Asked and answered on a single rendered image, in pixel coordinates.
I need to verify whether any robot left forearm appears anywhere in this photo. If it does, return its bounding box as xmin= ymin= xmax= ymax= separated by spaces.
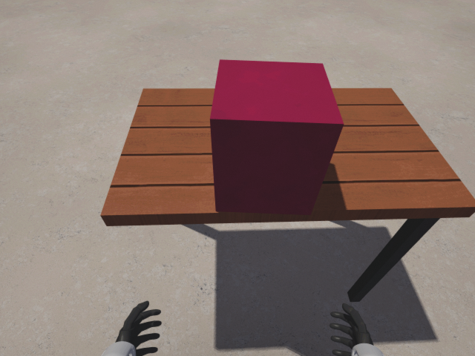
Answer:
xmin=101 ymin=341 xmax=136 ymax=356

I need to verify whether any carton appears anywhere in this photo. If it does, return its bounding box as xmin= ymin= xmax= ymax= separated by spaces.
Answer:
xmin=210 ymin=59 xmax=344 ymax=215

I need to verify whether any right robot hand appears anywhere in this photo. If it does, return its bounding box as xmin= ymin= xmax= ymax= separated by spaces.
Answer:
xmin=330 ymin=303 xmax=373 ymax=356

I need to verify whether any table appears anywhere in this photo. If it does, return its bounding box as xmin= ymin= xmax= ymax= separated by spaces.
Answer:
xmin=100 ymin=88 xmax=475 ymax=302

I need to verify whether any left robot hand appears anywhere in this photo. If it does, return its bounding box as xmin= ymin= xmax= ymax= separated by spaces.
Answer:
xmin=116 ymin=301 xmax=162 ymax=356

